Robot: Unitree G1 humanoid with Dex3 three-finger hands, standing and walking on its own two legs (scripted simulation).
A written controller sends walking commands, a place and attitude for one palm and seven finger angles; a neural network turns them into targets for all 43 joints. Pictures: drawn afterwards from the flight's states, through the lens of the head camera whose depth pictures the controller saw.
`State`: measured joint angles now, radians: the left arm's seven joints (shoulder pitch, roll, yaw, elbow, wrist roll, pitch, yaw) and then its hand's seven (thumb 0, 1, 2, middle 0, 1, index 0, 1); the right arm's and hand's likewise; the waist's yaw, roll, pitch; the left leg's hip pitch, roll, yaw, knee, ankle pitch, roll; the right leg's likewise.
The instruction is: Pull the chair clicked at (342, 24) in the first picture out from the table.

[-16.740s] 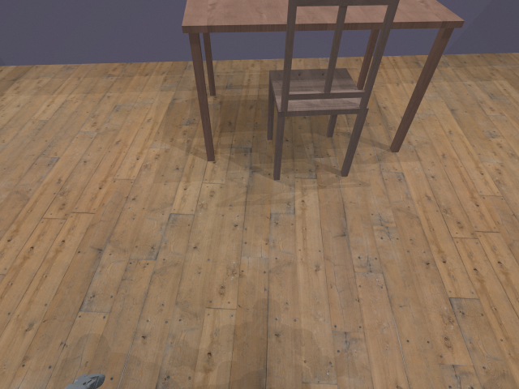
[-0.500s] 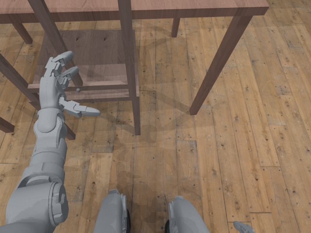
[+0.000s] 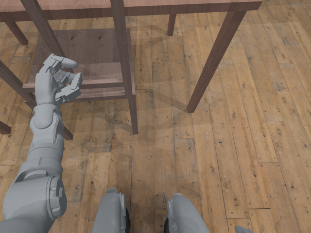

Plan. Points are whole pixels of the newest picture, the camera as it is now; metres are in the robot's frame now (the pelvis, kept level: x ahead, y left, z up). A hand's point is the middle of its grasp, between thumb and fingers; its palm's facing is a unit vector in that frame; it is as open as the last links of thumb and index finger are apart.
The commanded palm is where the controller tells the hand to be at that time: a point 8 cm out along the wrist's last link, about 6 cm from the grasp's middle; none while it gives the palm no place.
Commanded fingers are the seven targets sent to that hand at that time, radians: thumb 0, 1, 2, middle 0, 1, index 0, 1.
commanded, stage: hook a spindle and tug to test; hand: left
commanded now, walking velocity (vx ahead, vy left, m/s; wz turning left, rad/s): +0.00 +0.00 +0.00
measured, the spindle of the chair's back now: (53, 44) +0.60 +0.25 +0.06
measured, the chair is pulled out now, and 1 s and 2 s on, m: -0.09 -0.09 -0.09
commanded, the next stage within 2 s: open the thumb and straighten the fingers in 0.64 s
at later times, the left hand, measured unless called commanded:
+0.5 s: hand (72, 99) +0.44 +0.18 +0.04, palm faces +0.09 -1.00 -0.04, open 4.4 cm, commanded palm +0.41 +0.23 +0.04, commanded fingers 0.00 0.90 0.90 -0.50 -1.45 -0.50 -1.45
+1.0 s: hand (68, 101) +0.44 +0.19 +0.04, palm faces +0.08 -0.99 -0.07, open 7.9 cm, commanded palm +0.41 +0.24 +0.04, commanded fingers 0.00 -0.55 0.20 -0.40 -1.16 -0.40 -1.16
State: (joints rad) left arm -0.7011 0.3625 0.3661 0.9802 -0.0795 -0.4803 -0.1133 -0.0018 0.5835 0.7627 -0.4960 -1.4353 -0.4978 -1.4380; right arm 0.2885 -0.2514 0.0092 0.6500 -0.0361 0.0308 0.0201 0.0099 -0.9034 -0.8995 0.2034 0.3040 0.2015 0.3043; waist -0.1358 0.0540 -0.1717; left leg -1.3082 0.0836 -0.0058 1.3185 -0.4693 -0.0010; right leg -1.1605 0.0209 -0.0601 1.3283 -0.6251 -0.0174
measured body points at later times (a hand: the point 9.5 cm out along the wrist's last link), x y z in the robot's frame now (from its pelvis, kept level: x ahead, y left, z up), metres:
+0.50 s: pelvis +0.00 +0.00 +0.01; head +0.13 +0.02 +0.44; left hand +0.43 +0.24 +0.04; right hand +0.09 -0.25 -0.11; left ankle +0.07 +0.12 -0.60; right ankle +0.00 -0.11 -0.60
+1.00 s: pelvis +0.00 +0.01 +0.01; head +0.13 +0.02 +0.44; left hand +0.43 +0.24 +0.04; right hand +0.09 -0.25 -0.11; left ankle +0.07 +0.12 -0.60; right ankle +0.00 -0.11 -0.60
